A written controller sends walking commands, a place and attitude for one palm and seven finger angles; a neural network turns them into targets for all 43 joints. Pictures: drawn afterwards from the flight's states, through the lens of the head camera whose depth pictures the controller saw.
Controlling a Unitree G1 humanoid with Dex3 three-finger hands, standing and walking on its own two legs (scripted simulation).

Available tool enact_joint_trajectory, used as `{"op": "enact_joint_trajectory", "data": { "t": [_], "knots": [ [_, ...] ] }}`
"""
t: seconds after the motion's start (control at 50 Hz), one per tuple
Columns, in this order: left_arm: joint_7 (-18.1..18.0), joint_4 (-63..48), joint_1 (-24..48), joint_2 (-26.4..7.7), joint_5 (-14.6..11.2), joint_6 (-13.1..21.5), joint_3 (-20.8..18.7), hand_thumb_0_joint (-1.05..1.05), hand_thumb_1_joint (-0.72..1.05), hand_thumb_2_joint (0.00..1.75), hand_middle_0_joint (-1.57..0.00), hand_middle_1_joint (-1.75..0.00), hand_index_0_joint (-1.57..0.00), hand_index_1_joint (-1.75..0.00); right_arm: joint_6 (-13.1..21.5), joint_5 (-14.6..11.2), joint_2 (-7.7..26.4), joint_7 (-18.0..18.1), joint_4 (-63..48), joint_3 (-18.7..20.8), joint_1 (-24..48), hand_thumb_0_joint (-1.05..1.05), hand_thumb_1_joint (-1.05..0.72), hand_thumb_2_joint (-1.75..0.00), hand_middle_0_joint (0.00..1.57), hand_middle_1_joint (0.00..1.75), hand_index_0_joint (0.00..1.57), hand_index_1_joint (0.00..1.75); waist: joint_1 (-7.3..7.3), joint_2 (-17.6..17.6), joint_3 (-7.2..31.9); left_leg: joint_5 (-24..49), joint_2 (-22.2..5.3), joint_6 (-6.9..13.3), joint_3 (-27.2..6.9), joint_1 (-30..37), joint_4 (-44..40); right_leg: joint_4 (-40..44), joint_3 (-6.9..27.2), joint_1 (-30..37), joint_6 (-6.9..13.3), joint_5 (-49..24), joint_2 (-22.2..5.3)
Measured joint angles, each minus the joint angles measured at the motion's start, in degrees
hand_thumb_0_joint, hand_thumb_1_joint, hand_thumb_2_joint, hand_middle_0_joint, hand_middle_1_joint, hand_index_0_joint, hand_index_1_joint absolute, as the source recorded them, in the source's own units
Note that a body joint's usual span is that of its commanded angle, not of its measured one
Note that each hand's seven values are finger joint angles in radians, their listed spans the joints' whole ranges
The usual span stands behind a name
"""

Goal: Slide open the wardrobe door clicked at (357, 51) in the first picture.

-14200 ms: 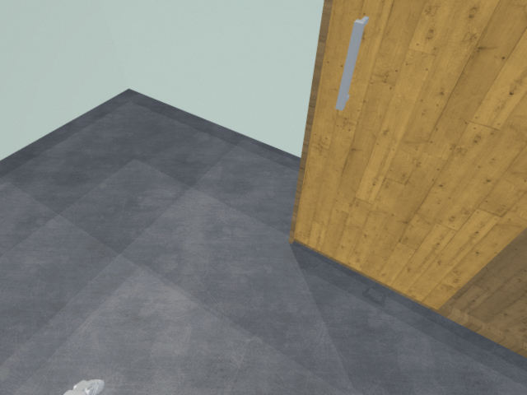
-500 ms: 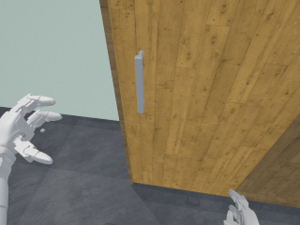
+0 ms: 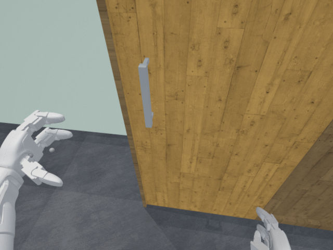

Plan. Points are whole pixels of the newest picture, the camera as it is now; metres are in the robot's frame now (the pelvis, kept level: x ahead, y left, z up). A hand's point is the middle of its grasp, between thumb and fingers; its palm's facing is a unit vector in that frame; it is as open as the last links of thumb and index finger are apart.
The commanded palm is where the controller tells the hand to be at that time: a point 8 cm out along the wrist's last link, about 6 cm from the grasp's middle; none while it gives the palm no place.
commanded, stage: move the hooked fingers beside the handle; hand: left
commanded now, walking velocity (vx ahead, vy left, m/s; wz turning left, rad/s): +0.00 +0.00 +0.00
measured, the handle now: (147, 95) +0.50 +0.10 +0.12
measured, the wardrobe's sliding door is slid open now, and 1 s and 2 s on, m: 0.00 0.00 0.00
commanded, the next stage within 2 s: none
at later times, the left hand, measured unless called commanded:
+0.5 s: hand (81, 132) +0.33 +0.23 +0.14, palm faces -0.04 -1.00 -0.02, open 14.0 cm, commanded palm +0.30 +0.28 +0.14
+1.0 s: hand (101, 116) +0.39 +0.21 +0.14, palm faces -0.05 -1.00 +0.01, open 14.0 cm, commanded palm +0.37 +0.25 +0.14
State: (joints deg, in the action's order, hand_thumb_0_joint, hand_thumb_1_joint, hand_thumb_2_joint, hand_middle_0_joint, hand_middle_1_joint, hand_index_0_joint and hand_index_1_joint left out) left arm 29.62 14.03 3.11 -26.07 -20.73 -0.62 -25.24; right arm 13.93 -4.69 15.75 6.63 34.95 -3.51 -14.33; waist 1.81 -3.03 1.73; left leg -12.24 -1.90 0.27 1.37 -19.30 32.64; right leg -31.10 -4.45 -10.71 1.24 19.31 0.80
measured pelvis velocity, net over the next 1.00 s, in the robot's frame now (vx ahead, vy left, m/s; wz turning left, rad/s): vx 0.01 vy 0.01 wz -0.01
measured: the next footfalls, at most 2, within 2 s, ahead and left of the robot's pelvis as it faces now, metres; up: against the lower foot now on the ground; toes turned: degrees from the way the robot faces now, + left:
none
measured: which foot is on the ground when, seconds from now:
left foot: down 0.00-1.00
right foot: down 0.00-1.00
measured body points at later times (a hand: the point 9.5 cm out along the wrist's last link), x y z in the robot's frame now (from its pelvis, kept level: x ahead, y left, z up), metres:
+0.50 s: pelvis +0.00 +0.01 +0.00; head +0.00 +0.00 +0.45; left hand +0.32 +0.29 +0.15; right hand +0.17 -0.23 -0.08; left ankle +0.06 +0.12 -0.73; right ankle -0.03 -0.10 -0.73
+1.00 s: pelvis +0.01 +0.01 +0.00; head +0.02 +0.00 +0.45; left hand +0.39 +0.26 +0.14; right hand +0.14 -0.25 -0.10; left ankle +0.06 +0.12 -0.73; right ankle -0.03 -0.10 -0.73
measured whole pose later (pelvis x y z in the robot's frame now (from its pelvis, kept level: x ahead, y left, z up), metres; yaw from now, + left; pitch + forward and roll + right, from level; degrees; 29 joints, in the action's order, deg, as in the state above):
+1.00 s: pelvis +0.01 +0.01 +0.00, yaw -1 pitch +2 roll -1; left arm 17.9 31.8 26.0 -21.3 -14.0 0.9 -15.9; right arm 7.2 -4.2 15.2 6.1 37.4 -2.6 -15.6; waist -1.2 -1.4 1.7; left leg -12.8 -1.5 0.8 2.3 -22.4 33.2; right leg -32.2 -3.5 -14.4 0.8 19.8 0.3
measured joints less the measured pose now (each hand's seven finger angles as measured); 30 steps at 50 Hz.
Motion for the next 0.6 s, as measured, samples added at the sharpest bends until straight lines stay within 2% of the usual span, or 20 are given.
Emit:
{"op": "enact_joint_trajectory", "data": {
  "t": [0.16,0.6],
  "knots": [
    [-1.53,1.27,3.20,1.32,0.88,-0.07,2.22,-0.01,-0.50,0.30,-0.30,-1.20,-0.30,-1.20,-0.48,-0.01,-0.06,0.41,0.30,0.08,0.16,0.01,-0.90,-0.90,0.20,0.30,0.20,0.30,0.13,0.29,-0.12,-0.25,0.24,0.07,-0.16,-0.42,0.39,-0.49,-0.16,-0.37,-0.04,0.39,-0.22],
    [-8.71,5.08,11.30,4.70,4.48,-1.29,7.46,-0.01,-0.50,0.30,-0.30,-1.20,-0.30,-1.20,-3.50,0.31,-1.07,0.00,1.09,0.00,-0.07,0.01,-0.90,-0.90,0.20,0.30,0.20,0.30,-1.30,1.01,-0.08,-0.05,0.65,0.54,0.91,-0.40,-0.76,0.08,0.89,-0.96,-0.50,0.10,-0.73]
  ]
}}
